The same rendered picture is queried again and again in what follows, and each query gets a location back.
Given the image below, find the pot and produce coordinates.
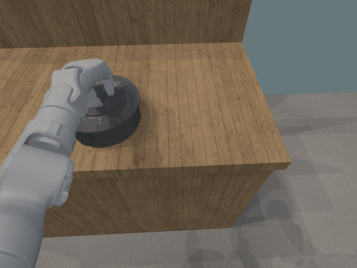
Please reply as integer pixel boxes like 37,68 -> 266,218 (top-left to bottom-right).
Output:
75,107 -> 141,148

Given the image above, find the knob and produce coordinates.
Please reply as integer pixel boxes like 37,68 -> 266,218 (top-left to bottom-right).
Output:
93,87 -> 107,101

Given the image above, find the left robot upper arm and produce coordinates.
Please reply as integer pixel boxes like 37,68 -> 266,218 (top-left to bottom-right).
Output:
0,144 -> 75,268

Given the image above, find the lid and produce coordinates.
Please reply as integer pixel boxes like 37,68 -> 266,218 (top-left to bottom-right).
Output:
76,75 -> 140,135

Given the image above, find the table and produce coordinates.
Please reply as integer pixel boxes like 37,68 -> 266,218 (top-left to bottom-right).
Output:
0,0 -> 292,238

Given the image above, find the left robot forearm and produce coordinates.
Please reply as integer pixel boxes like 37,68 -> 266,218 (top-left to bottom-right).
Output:
0,64 -> 94,188

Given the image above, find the left robot hand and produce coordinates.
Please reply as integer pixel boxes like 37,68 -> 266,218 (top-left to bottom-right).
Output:
61,59 -> 114,108

